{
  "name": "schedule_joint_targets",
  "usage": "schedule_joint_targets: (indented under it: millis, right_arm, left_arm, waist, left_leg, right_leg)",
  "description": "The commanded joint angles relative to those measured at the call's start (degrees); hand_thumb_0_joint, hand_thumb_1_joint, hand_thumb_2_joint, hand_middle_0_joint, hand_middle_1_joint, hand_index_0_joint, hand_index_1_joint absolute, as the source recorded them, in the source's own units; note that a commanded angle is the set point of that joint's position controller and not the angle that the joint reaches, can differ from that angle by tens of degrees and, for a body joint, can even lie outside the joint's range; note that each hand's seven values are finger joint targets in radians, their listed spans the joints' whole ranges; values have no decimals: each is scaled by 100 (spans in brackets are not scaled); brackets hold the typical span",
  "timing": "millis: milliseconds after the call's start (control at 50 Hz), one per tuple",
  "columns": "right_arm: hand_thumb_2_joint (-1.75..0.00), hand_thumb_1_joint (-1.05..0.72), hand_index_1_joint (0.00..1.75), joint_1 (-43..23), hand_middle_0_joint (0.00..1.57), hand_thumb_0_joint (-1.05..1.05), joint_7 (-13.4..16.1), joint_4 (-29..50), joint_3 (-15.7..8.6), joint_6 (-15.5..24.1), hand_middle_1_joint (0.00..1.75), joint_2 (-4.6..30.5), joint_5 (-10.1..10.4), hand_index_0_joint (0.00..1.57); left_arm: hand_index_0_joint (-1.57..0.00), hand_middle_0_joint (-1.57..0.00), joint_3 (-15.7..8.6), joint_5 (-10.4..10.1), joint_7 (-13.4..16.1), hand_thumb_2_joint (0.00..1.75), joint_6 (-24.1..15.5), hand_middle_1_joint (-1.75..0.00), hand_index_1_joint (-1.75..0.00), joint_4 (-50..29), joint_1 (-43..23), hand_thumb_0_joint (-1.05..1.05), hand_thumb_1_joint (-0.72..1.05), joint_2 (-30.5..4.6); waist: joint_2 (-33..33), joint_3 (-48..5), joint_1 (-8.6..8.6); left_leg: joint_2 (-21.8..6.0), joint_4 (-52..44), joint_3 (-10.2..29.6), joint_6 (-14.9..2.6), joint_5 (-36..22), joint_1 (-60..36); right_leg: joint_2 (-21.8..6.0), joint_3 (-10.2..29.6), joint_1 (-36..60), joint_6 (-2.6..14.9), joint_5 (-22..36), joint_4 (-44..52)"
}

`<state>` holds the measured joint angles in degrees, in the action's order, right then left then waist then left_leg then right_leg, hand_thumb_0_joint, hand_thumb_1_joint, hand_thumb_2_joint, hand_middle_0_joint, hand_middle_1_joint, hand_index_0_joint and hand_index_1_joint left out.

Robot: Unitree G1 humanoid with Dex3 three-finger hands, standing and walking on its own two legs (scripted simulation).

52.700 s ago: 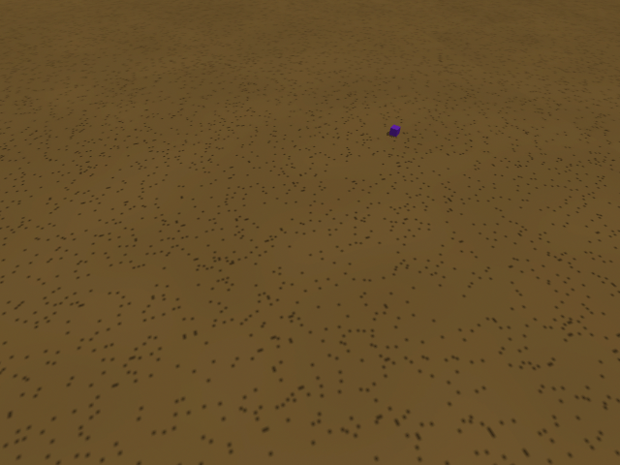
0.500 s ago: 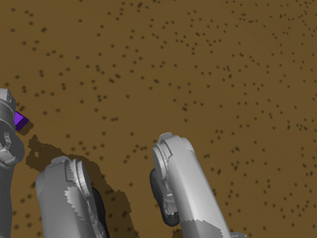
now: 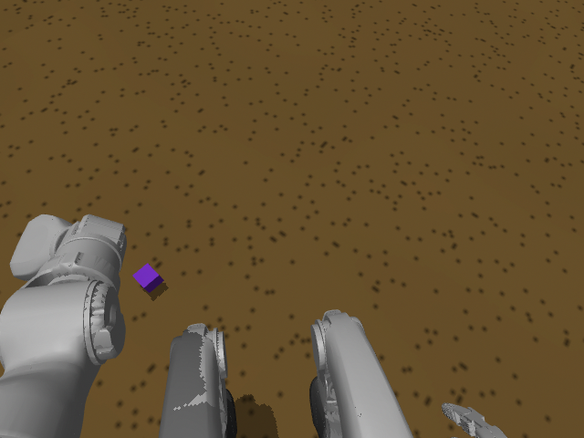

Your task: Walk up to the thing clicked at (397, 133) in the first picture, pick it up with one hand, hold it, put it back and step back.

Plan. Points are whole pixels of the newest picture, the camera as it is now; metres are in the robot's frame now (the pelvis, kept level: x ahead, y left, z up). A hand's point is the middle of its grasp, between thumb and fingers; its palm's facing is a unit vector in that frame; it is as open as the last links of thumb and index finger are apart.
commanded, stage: lift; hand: left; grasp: from above
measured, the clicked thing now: (148, 278) +0.50 +0.32 -0.46
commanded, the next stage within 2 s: go down in 0.86 s
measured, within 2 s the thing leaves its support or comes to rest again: neither
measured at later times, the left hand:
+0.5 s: hand (3, 215) +0.38 +0.26 +0.13, palm faces -0.09 -0.43 -0.90, open 7.3 cm
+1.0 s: hand out of the picture +0.39 +0.25 +0.19, palm faces -0.06 -0.44 -0.90, open 6.5 cm
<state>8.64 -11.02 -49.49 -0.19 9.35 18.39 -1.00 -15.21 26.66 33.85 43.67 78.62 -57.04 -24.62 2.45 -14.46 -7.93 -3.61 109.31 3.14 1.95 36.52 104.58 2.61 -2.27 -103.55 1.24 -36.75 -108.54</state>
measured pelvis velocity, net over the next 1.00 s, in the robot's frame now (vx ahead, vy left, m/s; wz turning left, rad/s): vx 0.06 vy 0.00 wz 0.01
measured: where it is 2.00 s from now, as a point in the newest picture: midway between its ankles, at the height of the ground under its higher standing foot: outside the picture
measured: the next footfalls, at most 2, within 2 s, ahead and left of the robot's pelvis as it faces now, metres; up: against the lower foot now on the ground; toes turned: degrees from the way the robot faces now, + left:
none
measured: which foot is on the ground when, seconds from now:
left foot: down 0.00-1.00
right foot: down 0.00-1.00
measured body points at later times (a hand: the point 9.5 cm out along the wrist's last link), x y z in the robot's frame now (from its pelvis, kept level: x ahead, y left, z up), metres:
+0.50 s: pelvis +0.03 -0.01 +0.17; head +0.10 -0.01 +0.61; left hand +0.38 +0.28 +0.18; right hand +0.12 -0.28 +0.04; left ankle +0.09 +0.14 -0.45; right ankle +0.09 -0.11 -0.45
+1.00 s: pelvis +0.06 +0.00 +0.23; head +0.11 -0.01 +0.68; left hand +0.39 +0.27 +0.24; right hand +0.15 -0.26 +0.10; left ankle +0.09 +0.14 -0.45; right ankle +0.09 -0.11 -0.45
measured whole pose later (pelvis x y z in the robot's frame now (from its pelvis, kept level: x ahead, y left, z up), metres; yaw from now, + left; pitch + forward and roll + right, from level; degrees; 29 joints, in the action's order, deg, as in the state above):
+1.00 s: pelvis +0.06 +0.00 +0.23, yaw +1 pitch +14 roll -1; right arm 10.8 -9.4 -52.1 -1.7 8.5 17.0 -1.3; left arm -7.1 19.9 37.6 53.1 70.5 -45.6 -12.2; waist 2.9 -8.4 -4.3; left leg -4.0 55.6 -0.3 1.8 23.9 45.4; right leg 2.8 0.3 -44.5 0.9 -23.7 -54.4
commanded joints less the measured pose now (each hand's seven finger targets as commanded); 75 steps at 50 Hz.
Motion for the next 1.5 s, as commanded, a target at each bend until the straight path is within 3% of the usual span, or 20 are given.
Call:
schedule_joint_targets:
  millis: [0,100,160,220,260,420,600,700,720,760,920,960,980,1080,1180,1220,1260,1340,1400,1480]
  right_arm:
    - [-90,-90,30,603,20,0,214,258,-328,187,30,1032,148,20]
    - [-90,-90,30,427,20,0,388,319,-341,270,30,1027,267,20]
    - [-90,-90,30,443,20,0,471,260,-324,306,30,910,298,20]
    - [-90,-89,30,425,20,0,526,219,-324,311,30,853,302,20]
    - [-90,-89,30,448,20,0,549,123,-299,323,30,834,318,20]
    - [-90,-89,30,330,20,0,510,71,-240,421,30,613,302,20]
    - [-90,-89,30,408,20,0,346,28,-382,409,30,660,73,20]
    - [-90,-89,30,433,20,0,268,22,-398,245,30,669,28,20]
    - [-90,-89,30,314,20,0,252,122,-397,231,30,714,43,20]
    - [-90,-89,30,291,20,0,238,164,-409,165,30,703,43,20]
    - [-90,-89,30,130,20,0,170,211,-408,103,30,707,20,20]
    - [-90,-90,30,-8,20,0,152,257,-397,103,30,708,20,20]
    - [-90,-90,30,-37,20,0,147,274,-426,110,30,749,14,20]
    - [-88,-87,30,-25,20,0,104,353,-416,75,30,719,-21,20]
    - [-89,-88,30,82,20,0,10,418,-446,-25,30,645,-184,20]
    - [-88,-87,30,230,20,0,-46,396,-482,-61,30,623,-264,20]
    - [-91,-92,30,236,20,0,-110,361,-506,-101,30,636,-316,20]
    - [-90,-90,30,181,20,0,-171,468,-587,-164,30,742,-306,20]
    - [-90,-89,30,182,20,0,-165,562,-637,-242,30,784,-272,20]
    - [-90,-89,30,194,20,0,-37,569,-566,-330,30,823,-174,20]
  left_arm:
    - [-72,-69,394,240,83,73,142,-81,-79,-1022,-1759,0,35,-938]
    - [-69,-67,614,350,96,73,277,-80,-78,-1631,-1468,0,30,-886]
    - [-67,-64,695,248,198,73,324,-82,-79,-1801,-1380,0,27,-713]
    - [-65,-61,709,-51,268,70,408,-82,-79,-1643,-1275,0,25,-464]
    - [-68,-65,678,-81,247,73,437,-81,-78,-1777,-1499,0,30,-566]
    - [-72,-67,822,-15,199,58,686,-75,-70,-795,-1059,0,37,-188]
    - [-73,-68,862,-393,522,58,677,-78,-73,-1261,-1428,0,38,59]
    - [-75,-70,751,-454,503,57,669,-78,-73,-1752,-1526,0,42,-237]
    - [-76,-71,884,-407,452,59,773,-77,-73,-1290,-1062,0,43,-89]
    - [-76,-72,867,-321,443,57,799,-74,-70,-1615,-1152,0,44,-134]
    - [-78,-74,942,-422,632,58,941,-75,-72,-1803,-1267,0,45,169]
    - [-81,-77,1037,-499,649,52,1033,-70,-67,-1301,-907,0,48,461]
    - [-80,-76,995,-447,662,47,1024,-69,-65,-1370,-930,0,48,340]
    - [-40,-36,921,-464,777,59,1036,-84,-79,-1106,-835,0,8,519]
    - [-35,-33,707,-486,1080,70,839,-86,-83,-844,-989,0,-9,537]
    - [-35,-34,476,-483,1217,76,645,-87,-85,-1230,-1417,0,-10,235]
    - [-51,-50,470,-493,1258,76,553,-87,-87,-946,-1233,0,6,272]
    - [-78,-77,486,-504,1271,68,430,-76,-75,-1496,-1394,0,38,88]
    - [-74,-72,533,-644,1202,53,460,-68,-66,-2026,-1144,0,41,112]
    - [-73,-70,700,-735,1102,47,583,-67,-64,-2247,-1255,0,39,123]
  waist:
    - [359,-2898,-69]
    - [397,-2758,55]
    - [214,-2643,66]
    - [210,-2412,92]
    - [217,-2227,81]
    - [-27,-1361,161]
    - [-80,-1511,105]
    - [-32,-1898,210]
    - [-77,-1740,238]
    - [23,-1859,316]
    - [-160,-1312,265]
    - [-228,-1067,272]
    - [-171,-1016,333]
    - [-235,-859,345]
    - [-475,-1154,290]
    - [-400,-1360,288]
    - [-284,-1425,301]
    - [75,-2017,352]
    - [222,-2410,382]
    - [245,-2000,276]
  left_leg:
    - [226,-1871,-242,-201,-514,-2921]
    - [180,-2718,-168,-159,-615,-3778]
    - [170,-3074,-232,-163,-762,-4081]
    - [156,-3433,-258,-137,-963,-4513]
    - [163,-3663,-261,-136,-1025,-4753]
    - [251,-4443,-387,-112,-1273,-5183]
    - [198,-5047,-417,-45,-1801,-5990]
    - [264,-5289,-518,-39,-2262,-6393]
    - [251,-5465,-496,-30,-2221,-6493]
    - [267,-5564,-523,-33,-2329,-6660]
    - [261,-6021,-494,-38,-2130,-7054]
    - [244,-6135,-498,-23,-2055,-7093]
    - [220,-6201,-452,-2,-2012,-7160]
    - [171,-6270,-382,20,-2179,-7200]
    - [238,-5804,-551,5,-2678,-6872]
    - [254,-5677,-563,3,-2708,-6770]
    - [257,-5576,-574,18,-2719,-6650]
    - [275,-5614,-580,38,-2780,-6982]
    - [243,-5753,-537,48,-3046,-7307]
    - [199,-6061,-448,20,-2876,-7500]
  right_leg:
    - [56,119,2371,-80,403,2493]
    - [105,68,3062,-49,555,3146]
    - [125,197,3699,-81,616,3604]
    - [104,211,4117,-68,826,3956]
    - [95,246,4285,-84,872,4226]
    - [45,340,5184,-151,1004,5140]
    - [75,287,5925,-187,1733,5616]
    - [59,327,6562,-240,2430,5855]
    - [74,293,6639,-219,2272,5943]
    - [79,305,6779,-220,2405,6017]
    - [112,288,6880,-200,2152,6428]
    - [111,263,6842,-188,2037,6481]
    - [110,233,6815,-178,1984,6467]
    - [87,163,6797,-151,2303,6333]
    - [42,297,6808,-163,3331,6080]
    - [7,326,6799,-164,3539,5963]
    - [12,375,6735,-159,3545,5882]
    - [49,385,7039,-159,3433,5951]
    - [71,262,7386,-151,3741,5913]
    - [134,141,7325,-144,3296,6146]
